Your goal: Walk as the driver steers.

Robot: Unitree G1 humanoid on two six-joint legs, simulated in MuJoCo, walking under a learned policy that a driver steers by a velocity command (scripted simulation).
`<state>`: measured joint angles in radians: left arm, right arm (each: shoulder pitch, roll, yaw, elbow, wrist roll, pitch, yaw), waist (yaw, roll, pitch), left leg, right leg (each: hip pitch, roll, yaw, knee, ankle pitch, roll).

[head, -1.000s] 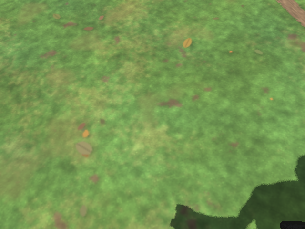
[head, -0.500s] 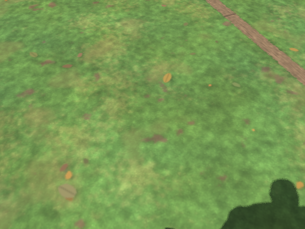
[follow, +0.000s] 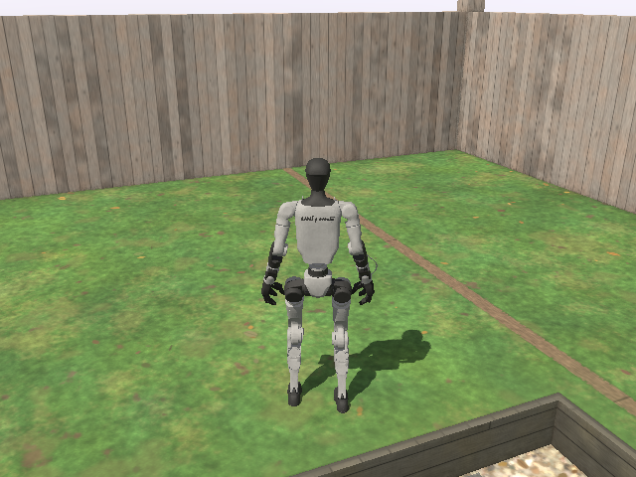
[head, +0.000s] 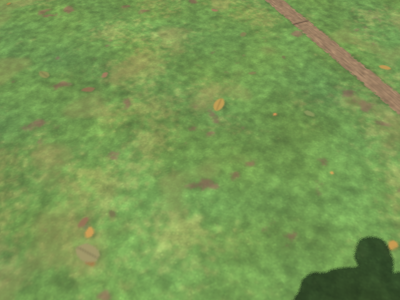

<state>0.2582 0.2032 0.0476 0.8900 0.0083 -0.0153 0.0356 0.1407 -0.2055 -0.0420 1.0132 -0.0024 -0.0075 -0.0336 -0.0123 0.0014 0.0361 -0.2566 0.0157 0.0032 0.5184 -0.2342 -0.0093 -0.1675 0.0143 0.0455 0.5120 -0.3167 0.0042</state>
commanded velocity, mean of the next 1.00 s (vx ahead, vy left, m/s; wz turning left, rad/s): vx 0.14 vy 0.00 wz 0.00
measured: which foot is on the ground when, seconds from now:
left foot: down 0.00-0.90, up 0.92-1.00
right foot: down 0.00-1.00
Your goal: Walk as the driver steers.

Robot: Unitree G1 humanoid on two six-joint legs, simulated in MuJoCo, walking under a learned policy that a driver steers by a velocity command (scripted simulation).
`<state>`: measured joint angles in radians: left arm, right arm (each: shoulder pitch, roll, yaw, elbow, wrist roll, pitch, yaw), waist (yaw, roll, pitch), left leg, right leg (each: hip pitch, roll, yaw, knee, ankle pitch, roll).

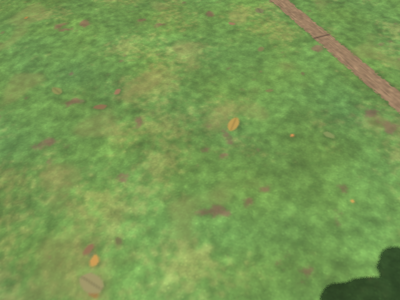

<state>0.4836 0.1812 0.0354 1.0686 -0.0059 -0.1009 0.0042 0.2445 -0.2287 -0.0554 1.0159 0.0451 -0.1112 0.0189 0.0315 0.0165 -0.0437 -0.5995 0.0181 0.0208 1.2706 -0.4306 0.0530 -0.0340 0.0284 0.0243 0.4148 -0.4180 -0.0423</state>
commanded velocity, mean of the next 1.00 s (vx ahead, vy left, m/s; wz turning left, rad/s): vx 0.21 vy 0.00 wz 0.09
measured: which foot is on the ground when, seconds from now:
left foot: up 0.00-0.24, down 0.26-1.00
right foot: down 0.00-0.26, up 0.28-0.64, down 0.66-1.00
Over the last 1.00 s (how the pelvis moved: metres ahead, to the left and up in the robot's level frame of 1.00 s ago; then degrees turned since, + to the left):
0.11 -0.02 0.00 0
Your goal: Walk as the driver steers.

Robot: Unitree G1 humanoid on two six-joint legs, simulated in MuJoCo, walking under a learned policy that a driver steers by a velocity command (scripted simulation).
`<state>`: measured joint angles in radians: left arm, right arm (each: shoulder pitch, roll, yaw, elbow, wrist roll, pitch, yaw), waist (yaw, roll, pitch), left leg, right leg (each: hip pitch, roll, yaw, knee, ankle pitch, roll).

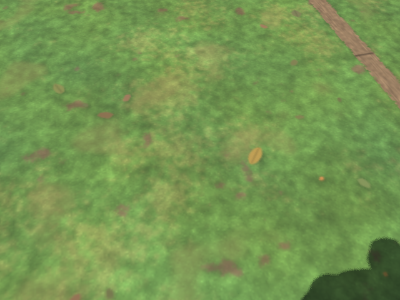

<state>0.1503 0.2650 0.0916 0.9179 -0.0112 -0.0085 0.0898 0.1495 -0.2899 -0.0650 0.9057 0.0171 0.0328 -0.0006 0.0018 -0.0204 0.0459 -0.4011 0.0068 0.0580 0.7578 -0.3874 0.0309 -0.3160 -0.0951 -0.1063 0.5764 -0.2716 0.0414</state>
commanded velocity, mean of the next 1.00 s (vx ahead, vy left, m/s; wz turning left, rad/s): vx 0.08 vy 0.00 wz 0.44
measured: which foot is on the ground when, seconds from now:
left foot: down 0.00-0.64, up 0.66-1.00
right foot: down 0.00-0.02, up 0.04-0.62, down 0.64-1.00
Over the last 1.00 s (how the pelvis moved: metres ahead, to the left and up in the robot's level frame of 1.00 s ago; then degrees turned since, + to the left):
0.31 0.03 0.00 7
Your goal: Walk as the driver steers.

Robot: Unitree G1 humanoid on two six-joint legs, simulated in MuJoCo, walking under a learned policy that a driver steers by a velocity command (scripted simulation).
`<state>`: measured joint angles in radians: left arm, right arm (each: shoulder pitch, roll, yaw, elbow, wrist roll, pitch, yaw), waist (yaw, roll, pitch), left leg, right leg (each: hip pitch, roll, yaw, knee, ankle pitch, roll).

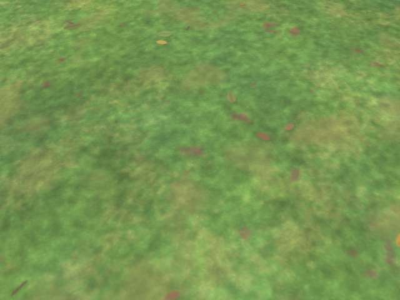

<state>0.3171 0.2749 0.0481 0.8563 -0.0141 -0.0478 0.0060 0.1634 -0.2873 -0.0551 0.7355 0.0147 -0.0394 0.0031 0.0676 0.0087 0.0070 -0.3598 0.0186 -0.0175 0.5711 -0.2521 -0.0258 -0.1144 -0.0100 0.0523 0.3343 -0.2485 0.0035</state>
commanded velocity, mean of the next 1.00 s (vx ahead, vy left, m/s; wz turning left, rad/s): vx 0.05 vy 0.00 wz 0.03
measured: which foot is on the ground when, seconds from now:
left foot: up 0.00-0.02, down 0.04-1.00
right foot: down 0.00-0.06, up 0.08-0.36, down 0.38-1.00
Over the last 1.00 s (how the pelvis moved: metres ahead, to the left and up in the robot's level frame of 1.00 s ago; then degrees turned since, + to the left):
0.07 0.03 0.02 26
